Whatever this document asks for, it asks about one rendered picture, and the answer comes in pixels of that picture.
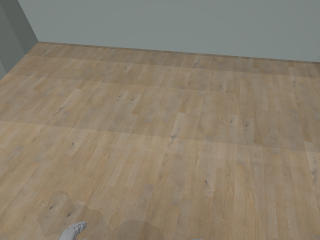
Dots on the left robot hand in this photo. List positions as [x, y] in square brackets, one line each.
[73, 230]

